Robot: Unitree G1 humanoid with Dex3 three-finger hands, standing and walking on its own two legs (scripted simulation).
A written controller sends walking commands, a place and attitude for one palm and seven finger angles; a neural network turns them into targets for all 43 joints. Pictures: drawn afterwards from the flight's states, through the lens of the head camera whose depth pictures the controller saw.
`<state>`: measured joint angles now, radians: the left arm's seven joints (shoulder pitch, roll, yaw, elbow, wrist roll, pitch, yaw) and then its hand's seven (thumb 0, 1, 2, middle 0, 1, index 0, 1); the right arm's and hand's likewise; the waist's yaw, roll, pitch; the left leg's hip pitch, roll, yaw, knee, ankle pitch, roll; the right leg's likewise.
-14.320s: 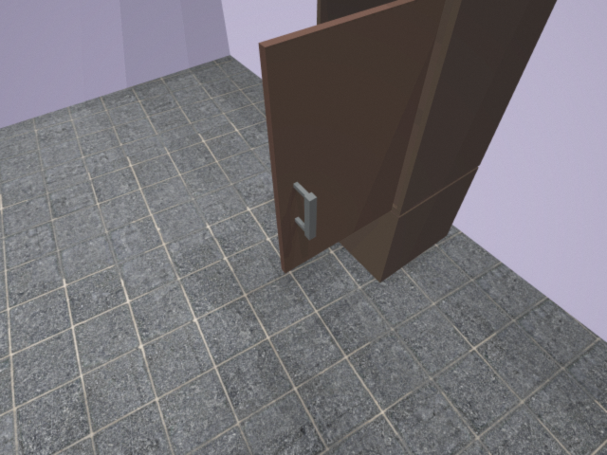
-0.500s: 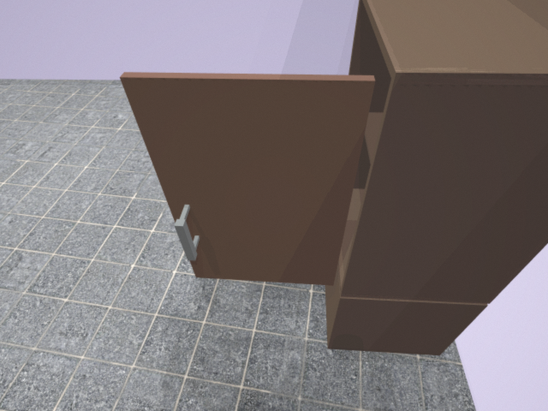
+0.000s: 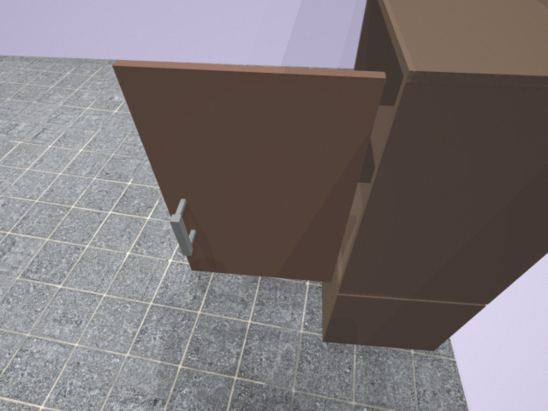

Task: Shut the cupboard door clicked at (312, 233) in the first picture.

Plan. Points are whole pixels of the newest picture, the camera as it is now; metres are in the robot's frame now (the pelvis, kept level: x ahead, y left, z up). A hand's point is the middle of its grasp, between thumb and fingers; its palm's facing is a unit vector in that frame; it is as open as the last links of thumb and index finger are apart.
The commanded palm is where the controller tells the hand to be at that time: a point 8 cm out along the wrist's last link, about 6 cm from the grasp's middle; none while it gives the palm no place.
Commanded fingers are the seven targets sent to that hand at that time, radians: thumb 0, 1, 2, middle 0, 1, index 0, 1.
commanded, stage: look again from close up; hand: left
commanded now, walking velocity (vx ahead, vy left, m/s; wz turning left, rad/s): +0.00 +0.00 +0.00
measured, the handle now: (185, 228) +0.48 +0.22 -0.10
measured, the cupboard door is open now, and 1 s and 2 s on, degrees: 89 89 89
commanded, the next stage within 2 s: raise the hand and make a fist in 0.22 s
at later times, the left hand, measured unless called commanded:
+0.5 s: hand (155, 370) +0.19 +0.19 -0.05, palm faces +0.21 -0.97 -0.09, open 7.2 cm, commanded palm +0.10 +0.23 -0.08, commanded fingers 0.00 0.90 0.90 -0.37 -0.48 -0.37 -0.48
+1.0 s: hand (159, 407) +0.15 +0.18 -0.08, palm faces -0.11 -0.99 +0.00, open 4.9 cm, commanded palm +0.11 +0.24 -0.08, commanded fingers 0.00 0.90 0.90 -0.82 -0.98 -0.82 -0.98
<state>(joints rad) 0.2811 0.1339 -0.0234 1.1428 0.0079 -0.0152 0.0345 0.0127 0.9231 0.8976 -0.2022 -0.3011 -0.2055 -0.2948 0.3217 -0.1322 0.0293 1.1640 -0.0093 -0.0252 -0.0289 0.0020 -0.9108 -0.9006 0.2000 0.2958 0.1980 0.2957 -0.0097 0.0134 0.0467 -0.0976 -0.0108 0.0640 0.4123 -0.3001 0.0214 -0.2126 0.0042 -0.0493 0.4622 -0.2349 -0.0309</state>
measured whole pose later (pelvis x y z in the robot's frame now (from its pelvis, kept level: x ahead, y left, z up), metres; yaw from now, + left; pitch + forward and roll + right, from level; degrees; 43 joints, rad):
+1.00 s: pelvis -0.07 +0.01 -0.13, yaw +3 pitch +17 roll -3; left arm 0.36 0.24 0.09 -0.05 -0.27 -0.39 -0.36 0.01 0.90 0.90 -0.65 -0.79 -0.65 -0.78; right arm 0.17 -0.19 0.04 0.50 0.03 -0.21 -0.03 0.01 -0.90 -0.90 0.20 0.30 0.20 0.30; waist 0.02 0.03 -0.14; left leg -1.05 0.00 -0.02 1.36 -0.61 0.04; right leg -1.08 -0.03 -0.14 1.26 -0.48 -0.04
